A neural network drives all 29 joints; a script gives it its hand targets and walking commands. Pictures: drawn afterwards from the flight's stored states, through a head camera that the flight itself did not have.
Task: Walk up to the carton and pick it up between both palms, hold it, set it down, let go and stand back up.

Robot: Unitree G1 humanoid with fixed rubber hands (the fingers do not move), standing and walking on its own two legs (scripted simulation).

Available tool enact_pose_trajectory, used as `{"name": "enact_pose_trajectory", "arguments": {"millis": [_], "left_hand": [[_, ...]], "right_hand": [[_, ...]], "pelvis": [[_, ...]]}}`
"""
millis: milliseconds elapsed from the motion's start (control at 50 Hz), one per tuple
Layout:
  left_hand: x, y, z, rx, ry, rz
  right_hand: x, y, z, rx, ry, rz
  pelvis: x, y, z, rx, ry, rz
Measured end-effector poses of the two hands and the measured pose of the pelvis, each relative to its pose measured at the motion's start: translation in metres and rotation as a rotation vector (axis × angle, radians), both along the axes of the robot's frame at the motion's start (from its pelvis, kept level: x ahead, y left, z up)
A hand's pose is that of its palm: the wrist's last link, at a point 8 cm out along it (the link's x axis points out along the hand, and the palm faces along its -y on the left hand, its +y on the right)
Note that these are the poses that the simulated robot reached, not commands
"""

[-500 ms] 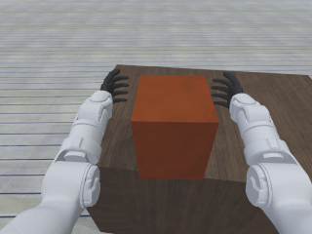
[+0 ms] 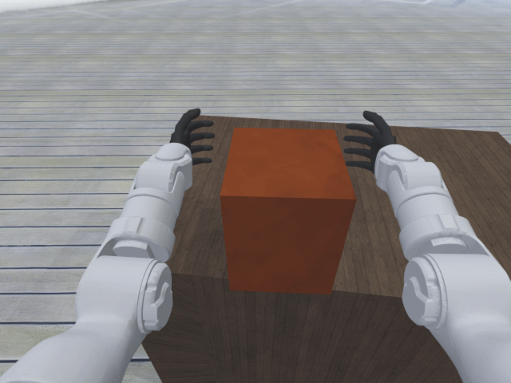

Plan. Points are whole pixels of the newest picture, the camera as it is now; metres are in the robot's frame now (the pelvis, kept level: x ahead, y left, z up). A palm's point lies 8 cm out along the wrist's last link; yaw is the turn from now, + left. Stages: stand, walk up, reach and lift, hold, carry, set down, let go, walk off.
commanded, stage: reach and lift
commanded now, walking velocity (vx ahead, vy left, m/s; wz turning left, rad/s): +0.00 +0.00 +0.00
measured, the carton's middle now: (282, 210) +0.45 -0.03 +0.06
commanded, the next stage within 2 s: none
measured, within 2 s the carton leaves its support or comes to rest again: neither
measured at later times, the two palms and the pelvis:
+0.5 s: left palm (191, 167) +0.43 +0.13 +0.18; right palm (373, 155) +0.43 -0.17 +0.20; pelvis -0.01 +0.00 +0.00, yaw -1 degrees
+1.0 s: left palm (193, 156) +0.44 +0.13 +0.19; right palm (372, 149) +0.43 -0.17 +0.21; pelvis -0.01 +0.00 +0.00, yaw +0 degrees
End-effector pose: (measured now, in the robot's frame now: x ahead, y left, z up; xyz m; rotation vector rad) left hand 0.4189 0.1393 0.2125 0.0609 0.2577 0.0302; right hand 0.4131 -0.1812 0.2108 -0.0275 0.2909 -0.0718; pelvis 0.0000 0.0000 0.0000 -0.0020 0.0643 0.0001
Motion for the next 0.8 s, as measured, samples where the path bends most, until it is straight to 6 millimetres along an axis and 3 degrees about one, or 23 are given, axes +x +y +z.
{"name": "enact_pose_trajectory", "arguments": {"millis": [100,200,260,380,440,540,620,700,740,800], "left_hand": [[-0.009,-0.015,-0.055,-0.046,0.052,-0.065],[-0.008,-0.017,-0.058,-0.040,-0.083,-0.037],[-0.001,-0.018,-0.045,-0.030,-0.138,-0.013],[0.013,-0.019,-0.021,-0.008,-0.113,0.025],[0.014,-0.014,-0.022,0.015,-0.057,0.041],[0.011,-0.008,-0.049,-0.002,0.031,0.033],[0.007,-0.012,-0.072,-0.038,0.012,0.002],[0.005,-0.017,-0.080,-0.054,-0.052,-0.012],[0.005,-0.017,-0.078,-0.057,-0.081,-0.005],[0.009,-0.016,-0.065,-0.056,-0.122,0.008]], "right_hand": [[-0.014,-0.002,-0.044,0.041,-0.013,-0.027],[-0.024,-0.002,-0.080,0.084,-0.039,-0.076],[-0.020,-0.002,-0.076,0.078,-0.096,-0.096],[0.003,0.007,-0.015,0.008,-0.219,-0.084],[0.010,0.012,-0.004,-0.016,-0.171,-0.070],[0.013,0.003,-0.016,-0.011,-0.087,-0.088],[0.005,0.003,-0.058,0.016,-0.006,-0.065],[-0.007,0.004,-0.091,0.049,-0.017,-0.076],[-0.009,0.003,-0.094,0.052,-0.049,-0.080],[-0.006,0.003,-0.077,0.051,-0.136,-0.091]], "pelvis": [[-0.008,-0.001,0.001,0.000,-0.041,0.002],[-0.022,0.000,0.000,-0.001,-0.020,-0.008],[-0.029,0.001,-0.002,0.001,0.024,-0.012],[-0.029,0.001,-0.006,0.007,0.112,-0.018],[-0.021,-0.001,-0.005,0.008,0.128,-0.017],[-0.008,-0.003,-0.002,0.003,0.106,-0.007],[-0.003,-0.005,-0.001,0.000,0.078,-0.005],[-0.002,-0.005,0.000,-0.001,0.068,-0.005],[-0.004,-0.005,-0.001,-0.001,0.073,-0.005],[-0.008,-0.003,-0.002,-0.002,0.088,-0.005]]}}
